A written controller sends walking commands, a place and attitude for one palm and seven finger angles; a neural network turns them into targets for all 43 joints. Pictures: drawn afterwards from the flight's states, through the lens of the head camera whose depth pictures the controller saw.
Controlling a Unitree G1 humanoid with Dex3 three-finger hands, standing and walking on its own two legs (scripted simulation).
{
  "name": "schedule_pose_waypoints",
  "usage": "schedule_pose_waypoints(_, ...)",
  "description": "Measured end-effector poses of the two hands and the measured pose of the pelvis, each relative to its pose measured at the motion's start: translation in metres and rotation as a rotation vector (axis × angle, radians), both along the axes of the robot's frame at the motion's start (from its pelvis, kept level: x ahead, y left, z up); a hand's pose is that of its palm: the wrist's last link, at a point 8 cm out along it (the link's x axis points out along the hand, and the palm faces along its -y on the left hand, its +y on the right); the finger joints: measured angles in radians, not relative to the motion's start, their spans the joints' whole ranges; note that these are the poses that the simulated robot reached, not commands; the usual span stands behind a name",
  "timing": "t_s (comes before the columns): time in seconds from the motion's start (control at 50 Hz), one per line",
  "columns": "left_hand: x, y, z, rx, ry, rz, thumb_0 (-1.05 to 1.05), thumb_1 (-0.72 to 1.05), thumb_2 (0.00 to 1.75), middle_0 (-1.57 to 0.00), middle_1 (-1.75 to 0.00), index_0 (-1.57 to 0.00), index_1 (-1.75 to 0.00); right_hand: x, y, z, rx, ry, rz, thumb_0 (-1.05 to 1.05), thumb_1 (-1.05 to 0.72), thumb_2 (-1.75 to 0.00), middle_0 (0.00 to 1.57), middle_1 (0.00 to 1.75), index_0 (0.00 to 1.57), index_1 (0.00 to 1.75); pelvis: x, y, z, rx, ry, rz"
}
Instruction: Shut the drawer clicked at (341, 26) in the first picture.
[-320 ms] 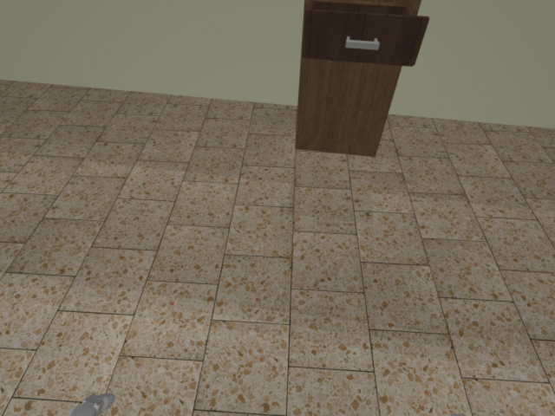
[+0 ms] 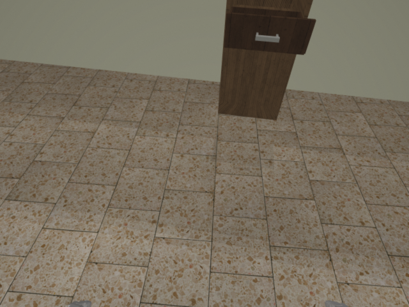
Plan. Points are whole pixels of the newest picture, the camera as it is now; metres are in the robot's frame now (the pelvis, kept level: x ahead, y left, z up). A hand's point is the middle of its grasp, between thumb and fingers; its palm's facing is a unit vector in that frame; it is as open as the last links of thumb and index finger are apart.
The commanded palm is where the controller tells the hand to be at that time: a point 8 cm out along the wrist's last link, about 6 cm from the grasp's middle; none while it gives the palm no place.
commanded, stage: stand and wait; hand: left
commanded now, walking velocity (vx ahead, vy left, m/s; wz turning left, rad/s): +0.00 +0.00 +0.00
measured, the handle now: (267, 36) +1.30 -0.22 -0.01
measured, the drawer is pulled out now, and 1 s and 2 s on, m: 0.30 0.30 0.30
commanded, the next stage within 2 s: look at it before walking up in 0.50 s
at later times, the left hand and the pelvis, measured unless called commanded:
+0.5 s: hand out of the picture +0.06 +0.24 -0.15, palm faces -0.04 -0.94 -0.34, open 7.4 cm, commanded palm none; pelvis -0.01 -0.01 +0.00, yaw +0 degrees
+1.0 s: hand out of the picture +0.06 +0.24 -0.15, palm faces -0.04 -0.94 -0.33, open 7.4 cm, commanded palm none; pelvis -0.02 -0.01 +0.01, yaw -1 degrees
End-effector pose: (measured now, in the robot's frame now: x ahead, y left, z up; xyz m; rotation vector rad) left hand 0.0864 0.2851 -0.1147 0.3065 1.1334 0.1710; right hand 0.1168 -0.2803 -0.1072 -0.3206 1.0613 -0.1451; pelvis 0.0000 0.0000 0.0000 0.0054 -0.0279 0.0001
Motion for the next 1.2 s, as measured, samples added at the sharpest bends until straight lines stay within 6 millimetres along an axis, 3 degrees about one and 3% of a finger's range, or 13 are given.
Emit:
schedule_pose_waypoints(0.22,-0.032,0.001,-0.003,0.009,0.082,0.021,0.00,0.90,0.90,-0.20,-0.30,-0.20,-0.30,-0.041,-0.015,-0.006,-0.013,0.105,-0.041,0.01,-0.90,-0.90,0.21,0.30,0.20,0.30,-0.008,-0.005,0.002,-0.002,-0.003,-0.002)
schedule_pose_waypoints(0.44,-0.036,0.000,-0.001,0.016,0.092,0.017,0.00,0.90,0.90,-0.20,-0.30,-0.20,-0.30,-0.066,-0.018,-0.011,-0.005,0.157,-0.063,0.01,-0.90,-0.90,0.21,0.30,0.20,0.30,-0.014,-0.008,0.004,-0.002,-0.003,-0.004)
schedule_pose_waypoints(0.78,-0.027,-0.006,0.000,0.007,0.065,0.002,0.00,0.90,0.90,-0.20,-0.30,-0.20,-0.30,-0.064,-0.018,-0.009,0.002,0.134,-0.071,0.01,-0.90,-0.90,0.21,0.30,0.20,0.30,-0.016,-0.009,0.005,-0.001,-0.004,-0.011)
schedule_pose_waypoints(1.2,-0.040,-0.003,-0.004,0.001,0.107,0.015,0.00,0.91,0.90,-0.20,-0.30,-0.20,-0.30,-0.064,-0.015,-0.007,-0.003,0.154,-0.070,0.01,-0.90,-0.90,0.21,0.30,0.20,0.30,-0.014,-0.007,0.006,-0.004,0.000,-0.010)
